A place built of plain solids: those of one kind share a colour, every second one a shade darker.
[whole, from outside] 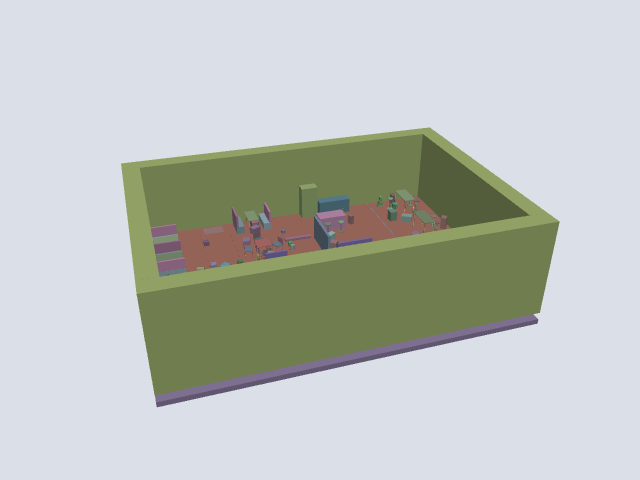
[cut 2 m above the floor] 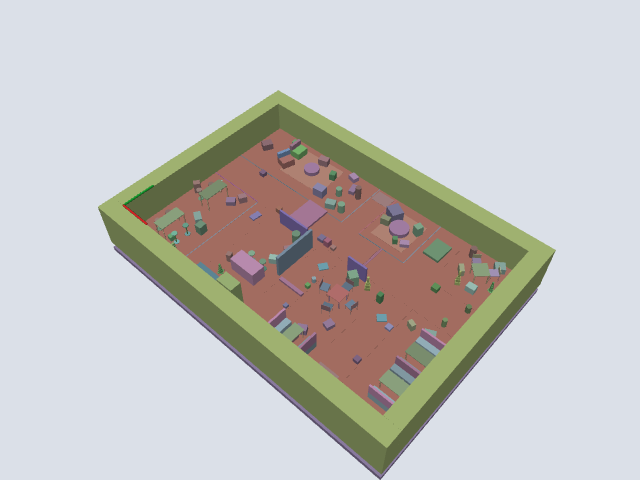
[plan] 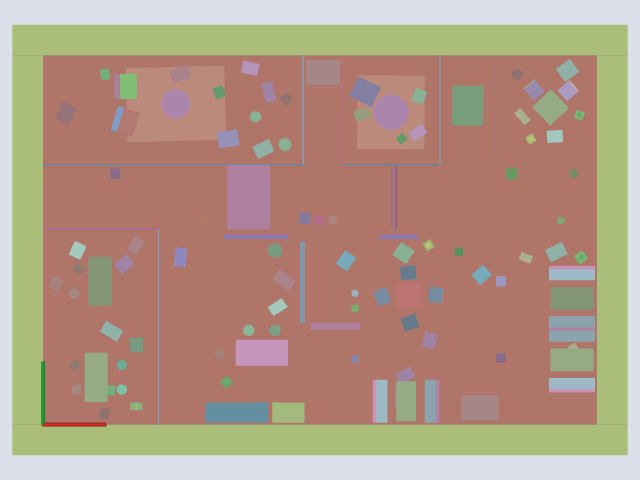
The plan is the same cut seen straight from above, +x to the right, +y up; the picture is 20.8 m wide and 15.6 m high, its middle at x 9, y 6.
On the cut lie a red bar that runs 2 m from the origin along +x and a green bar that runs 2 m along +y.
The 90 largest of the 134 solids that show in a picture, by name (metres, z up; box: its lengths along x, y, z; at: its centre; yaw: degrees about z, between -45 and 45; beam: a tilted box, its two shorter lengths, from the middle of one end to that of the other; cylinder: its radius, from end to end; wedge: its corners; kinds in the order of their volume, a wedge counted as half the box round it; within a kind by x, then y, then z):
{
 "wall_1": {"box": [1.0, 12.0, 5.5], "at": [-0.5, 6.0, 1.75]},
 "wall_2": {"box": [20.0, 1.0, 5.5], "at": [9.0, -0.5, 1.75]},
 "wall_3": {"box": [20.0, 1.0, 5.5], "at": [9.0, 12.5, 1.75]},
 "wall_4": {"box": [1.0, 12.0, 5.5], "at": [18.5, 6.0, 1.75]},
 "floor_1": {"box": [3.75, 6.35, 1.0], "at": [1.88, 3.17, -0.5]},
 "floor_2": {"box": [8.45, 3.55, 1.0], "at": [4.22, 10.22, -0.5]},
 "floor_3": {"box": [1.3, 6.35, 1.0], "at": [4.4, 3.17, -0.5]},
 "floor_4": {"box": [3.65, 6.35, 1.0], "at": [6.88, 3.17, -0.5]},
 "floor_5": {"box": [18.0, 2.1, 1.0], "at": [9.0, 7.4, -0.5]},
 "floor_6": {"box": [1.3, 3.55, 1.0], "at": [9.1, 10.22, -0.5]},
 "floor_7": {"box": [1.6, 6.35, 1.0], "at": [9.5, 3.17, -0.5]},
 "floor_8": {"box": [3.15, 3.55, 1.0], "at": [11.32, 10.22, -0.5]},
 "floor_9": {"box": [3.0, 6.35, 1.0], "at": [11.8, 3.17, -0.5]},
 "floor_10": {"box": [1.8, 3.55, 1.0], "at": [13.8, 10.22, -0.5]},
 "floor_11": {"box": [1.8, 6.35, 1.0], "at": [14.2, 3.17, -0.5]},
 "floor_12": {"box": [3.3, 3.55, 1.0], "at": [16.35, 10.22, -0.5]},
 "floor_13": {"box": [2.9, 6.35, 1.0], "at": [16.55, 3.17, -0.5]},
 "floor_base_1": {"box": [20.0, 14.0, 0.3], "at": [9.0, 6.0, -1.57]},
 "bench_seat_1": {"box": [0.48, 1.4, 0.46], "at": [10.96, 0.76, 0.23]},
 "bench_seat_2": {"box": [0.48, 1.4, 0.46], "at": [12.64, 0.76, 0.23]},
 "bench_seat_3": {"box": [1.5, 0.47, 0.47], "at": [17.19, 1.28, 0.23]},
 "bench_seat_4": {"box": [1.5, 0.83, 0.47], "at": [17.19, 3.1, 0.23]},
 "bench_seat_5": {"box": [1.5, 0.47, 0.47], "at": [17.19, 4.92, 0.23]},
 "tall_1": {"box": [1.05, 0.66, 2.05], "at": [7.97, 0.39, 1.02]},
 "island_1": {"box": [1.7, 0.85, 0.89], "at": [7.11, 2.33, 0.45]},
 "counter_1": {"box": [2.04, 0.66, 0.92], "at": [6.3, 0.39, 0.46]},
 "low_rug_1": {"box": [3.2, 2.4, 0.06], "at": [4.32, 10.42, -0.03], "yaw": 1.4},
 "low_rug_2": {"box": [2.19, 2.4, 0.06], "at": [11.3, 10.15, -0.02], "yaw": -0.3},
 "keg_1": {"box": [0.44, 0.48, 0.63], "at": [3.03, 2.59, 0.31], "yaw": 1.9},
 "keg_2": {"cylinder": 0.18, "from": [6.91, 10.0, 0.0], "to": [6.91, 10.0, 0.54]},
 "keg_3": {"cylinder": 0.23, "from": [7.54, 5.65, 0.0], "to": [7.54, 5.65, 0.71]},
 "keg_4": {"cylinder": 0.21, "from": [7.86, 9.1, 0.0], "to": [7.86, 9.1, 0.6]},
 "keg_5": {"box": [0.53, 0.51, 0.78], "at": [11.72, 5.58, 0.39], "yaw": -34.0},
 "keg_6": {"box": [0.4, 0.44, 0.65], "at": [12.22, 10.67, 0.33], "yaw": -20.0},
 "step_hump_1": {"box": [1.4, 2.1, 0.2], "at": [6.68, 7.4, 0.05]},
 "step_hump_2": {"box": [1.6, 0.22, 0.2], "at": [9.5, 3.19, 0.05]},
 "carton_1": {"box": [0.42, 0.49, 0.31], "at": [1.12, 5.66, 0.15], "yaw": -25.2},
 "carton_2": {"box": [0.65, 0.41, 0.39], "at": [2.22, 3.04, 0.19], "yaw": -30.8},
 "carton_3": {"box": [0.59, 0.44, 0.4], "at": [7.16, 8.96, 0.2], "yaw": 25.5},
 "carton_4": {"box": [0.55, 0.35, 0.4], "at": [7.62, 3.82, 0.2], "yaw": 32.3},
 "carton_5": {"box": [0.52, 0.4, 0.4], "at": [16.63, 9.37, 0.2], "yaw": 3.4},
 "carton_6": {"box": [0.61, 0.44, 0.31], "at": [16.68, 5.61, 0.15], "yaw": 25.2},
 "carton_7": {"box": [0.57, 0.52, 0.4], "at": [17.04, 11.51, 0.2], "yaw": 35.4},
 "screenE_1": {"box": [0.16, 2.65, 1.49], "at": [8.43, 4.62, 0.74]},
 "flight_case_1": {"box": [0.67, 0.53, 0.57], "at": [6.02, 9.29, 0.29], "yaw": 7.0},
 "flight_case_2": {"box": [0.82, 0.72, 0.63], "at": [10.47, 10.81, 0.32], "yaw": -26.4},
 "bench_back_1": {"box": [0.12, 1.4, 0.74], "at": [10.78, 0.76, 0.83]},
 "bench_back_2": {"box": [0.12, 1.4, 0.74], "at": [12.82, 0.76, 0.83]},
 "bench_back_3": {"box": [1.5, 0.11, 0.63], "at": [17.19, 1.1, 0.79]},
 "bench_back_4": {"box": [1.5, 0.11, 0.63], "at": [17.19, 3.1, 0.79]},
 "bench_back_5": {"box": [1.5, 0.11, 0.63], "at": [17.19, 5.11, 0.79]},
 "low_1": {"cylinder": 0.47, "from": [4.32, 10.42, 0.0], "to": [4.32, 10.42, 0.27]},
 "low_2": {"cylinder": 0.57, "from": [11.3, 10.15, 0.0], "to": [11.3, 10.15, 0.29]},
 "monitor_wedge_1": {"box": [0.51, 0.64, 0.43], "at": [0.74, 10.11, 0.21], "yaw": -28.1},
 "monitor_wedge_2": {"box": [0.37, 0.48, 0.43], "at": [3.01, 5.81, 0.21], "yaw": -29.6},
 "monitor_wedge_3": {"box": [0.61, 0.44, 0.47], "at": [4.46, 11.39, 0.24], "yaw": 16.9},
 "monitor_wedge_4": {"box": [0.66, 0.41, 0.39], "at": [7.83, 4.69, 0.2], "yaw": -37.3},
 "screenN_1": {"box": [2.1, 0.12, 1.05], "at": [6.93, 6.1, 0.53]},
 "screenN_2": {"box": [1.25, 0.12, 1.14], "at": [11.56, 6.1, 0.57]},
 "crate_1": {"box": [0.54, 0.43, 0.31], "at": [2.64, 5.21, 0.15], "yaw": 40.4},
 "crate_2": {"box": [0.54, 0.4, 0.31], "at": [6.73, 11.58, 0.15], "yaw": -12.8},
 "crate_3": {"box": [0.36, 0.65, 0.26], "at": [7.34, 10.81, 0.13], "yaw": 14.4},
 "crate_4": {"box": [0.53, 0.39, 0.4], "at": [11.78, 1.59, 0.2], "yaw": 29.4},
 "crate_5": {"box": [0.52, 0.35, 0.26], "at": [12.18, 9.49, 0.14], "yaw": 33.8},
 "crate_6": {"box": [0.42, 0.49, 0.27], "at": [12.57, 2.73, 0.14], "yaw": -14.8},
 "bin_1": {"box": [0.34, 0.4, 0.74], "at": [0.42, 4.57, 0.37], "yaw": -36.5},
 "bin_2": {"box": [0.34, 0.35, 0.57], "at": [2.0, 0.36, 0.28], "yaw": -10.5},
 "bin_3": {"box": [0.27, 0.29, 0.57], "at": [5.75, 2.27, 0.28], "yaw": 23.9},
 "bin_4": {"cylinder": 0.17, "from": [7.91, 10.58, 0.0], "to": [7.91, 10.58, 0.87]},
 "bin_5": {"cylinder": 0.18, "from": [15.41, 11.38, 0.0], "to": [15.41, 11.38, 0.68]},
 "inway_podium_1": {"box": [1.01, 1.3, 0.22], "at": [13.8, 10.36, 0.06], "yaw": -1.4},
 "arm2a_seat_1": {"box": [0.75, 0.82, 0.46], "at": [2.68, 10.99, 0.23], "yaw": 0.7},
 "arm2b_seat_1": {"box": [0.75, 0.82, 0.46], "at": [2.68, 9.85, 0.23], "yaw": -17.0},
 "bag_1": {"box": [0.52, 0.34, 0.48], "at": [10.37, 10.08, 0.24], "yaw": 13.1},
 "bag_2": {"box": [0.27, 0.52, 0.45], "at": [15.58, 10.01, 0.23], "yaw": 40.6},
 "bag_3": {"box": [0.4, 0.26, 0.47], "at": [15.69, 5.42, 0.23], "yaw": -20.5},
 "top_1": {"box": [0.75, 1.6, 0.042], "at": [1.73, 1.54, 1.02]},
 "top_2": {"box": [0.75, 1.6, 0.042], "at": [1.85, 4.66, 1.02]},
 "top_3": {"box": [1.4, 0.74, 0.036], "at": [17.19, 2.1, 0.72]},
 "top_4": {"box": [1.4, 0.74, 0.036], "at": [17.19, 4.11, 0.72]},
 "low_mat_1": {"box": [1.12, 0.8, 0.06], "at": [9.1, 11.45, -0.02]},
 "low_mat_2": {"box": [1.2, 0.8, 0.06], "at": [14.2, 0.55, -0.02]},
 "cable_reel_1": {"box": [0.29, 0.35, 0.45], "at": [2.01, 11.38, 0.22], "yaw": 7.2},
 "cable_reel_2": {"box": [0.35, 0.38, 0.47], "at": [5.72, 10.8, 0.24], "yaw": 17.4},
 "arm2a_back_1": {"box": [0.2, 0.82, 0.35], "at": [2.4, 10.99, 0.64], "yaw": 0.7},
 "arm2b_back_1": {"box": [0.2, 0.82, 0.35], "at": [2.41, 9.93, 0.64], "yaw": -17.0},
 "edge_bin_1": {"box": [0.28, 0.28, 0.65], "at": [13.52, 5.62, 0.33]},
 "edge_bag_1": {"box": [0.33, 0.33, 0.43], "at": [8.99, 6.64, 0.21]},
 "edge_crate_1": {"box": [0.37, 0.37, 0.31], "at": [15.23, 8.16, 0.15]},
 "inway_carton_folded_1": {"box": [0.39, 0.62, 0.14], "at": [4.47, 5.44, 0.02], "yaw": -6.3}
}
